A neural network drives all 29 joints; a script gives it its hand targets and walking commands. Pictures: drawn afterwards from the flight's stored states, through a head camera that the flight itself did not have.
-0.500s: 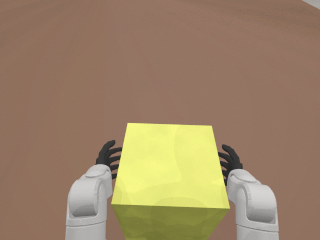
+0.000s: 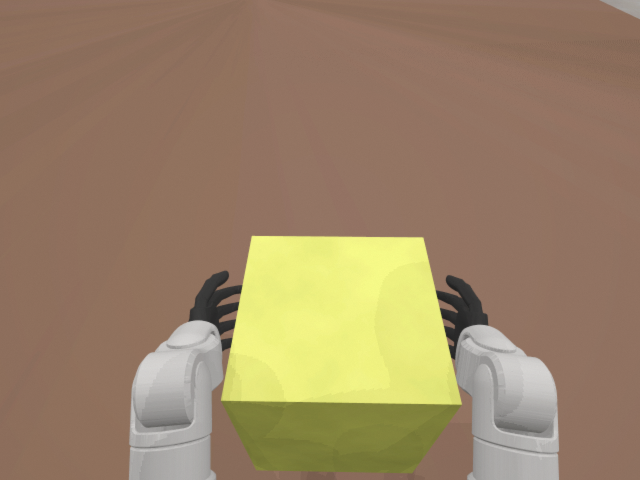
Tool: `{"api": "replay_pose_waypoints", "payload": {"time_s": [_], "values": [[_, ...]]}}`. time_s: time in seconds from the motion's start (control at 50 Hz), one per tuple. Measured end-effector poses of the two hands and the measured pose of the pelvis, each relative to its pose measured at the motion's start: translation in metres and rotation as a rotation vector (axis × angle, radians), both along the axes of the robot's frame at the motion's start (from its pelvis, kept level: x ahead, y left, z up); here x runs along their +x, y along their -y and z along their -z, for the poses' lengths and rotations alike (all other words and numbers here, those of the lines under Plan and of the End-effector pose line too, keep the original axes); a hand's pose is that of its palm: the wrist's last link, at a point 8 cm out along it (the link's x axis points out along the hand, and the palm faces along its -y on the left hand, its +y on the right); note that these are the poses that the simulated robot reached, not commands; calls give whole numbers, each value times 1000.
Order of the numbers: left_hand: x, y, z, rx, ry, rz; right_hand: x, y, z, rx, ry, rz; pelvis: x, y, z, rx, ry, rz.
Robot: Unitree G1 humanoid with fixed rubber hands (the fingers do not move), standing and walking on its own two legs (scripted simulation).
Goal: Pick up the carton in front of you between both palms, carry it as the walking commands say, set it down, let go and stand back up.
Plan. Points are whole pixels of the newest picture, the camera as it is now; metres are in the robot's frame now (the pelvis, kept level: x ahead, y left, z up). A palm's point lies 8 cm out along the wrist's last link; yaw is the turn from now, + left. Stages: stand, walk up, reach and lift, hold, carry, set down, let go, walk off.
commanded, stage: carry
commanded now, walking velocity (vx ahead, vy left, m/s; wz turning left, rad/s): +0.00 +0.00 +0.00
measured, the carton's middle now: (335, 359) +0.28 +0.00 +0.01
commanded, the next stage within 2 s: none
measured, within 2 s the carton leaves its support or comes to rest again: neither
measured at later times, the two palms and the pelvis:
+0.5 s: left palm (182, 374) +0.22 +0.17 +0.07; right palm (457, 379) +0.23 -0.13 +0.07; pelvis -0.03 +0.02 -0.01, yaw +0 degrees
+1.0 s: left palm (180, 406) +0.20 +0.17 +0.04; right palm (448, 410) +0.21 -0.13 +0.03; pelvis -0.07 +0.02 -0.01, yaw +1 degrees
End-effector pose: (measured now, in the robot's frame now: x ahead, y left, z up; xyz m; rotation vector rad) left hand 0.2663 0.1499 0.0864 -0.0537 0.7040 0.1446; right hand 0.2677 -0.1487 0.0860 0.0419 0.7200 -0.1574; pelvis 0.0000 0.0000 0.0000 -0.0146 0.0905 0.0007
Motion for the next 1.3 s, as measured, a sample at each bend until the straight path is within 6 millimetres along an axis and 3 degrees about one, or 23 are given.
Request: {"api": "replay_pose_waypoints", "payload": {"time_s": [0.24,0.6,0.82,1.08,1.3], "values": [[-8,-13,-1,4,12,6,-10,-13,0,-1,12,2,-3,-14,4,-8,21,-3],[-52,-20,19,21,-21,10,-52,-19,21,-12,-21,-19,-41,-19,7,-3,64,-9],[-66,-22,32,50,-5,24,-65,-22,34,-38,-4,-43,-60,-20,5,7,73,-10],[-56,-25,55,80,16,43,-54,-24,58,-68,18,-69,-73,-21,6,12,76,-11],[-50,-26,50,78,66,43,-49,-25,53,-62,68,-59,-73,-23,7,8,66,-12]]}}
